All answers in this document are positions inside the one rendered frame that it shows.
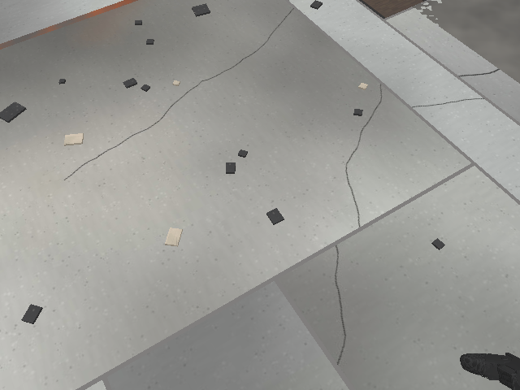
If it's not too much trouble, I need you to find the robot right hand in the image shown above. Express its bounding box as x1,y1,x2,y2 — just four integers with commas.
460,353,520,390

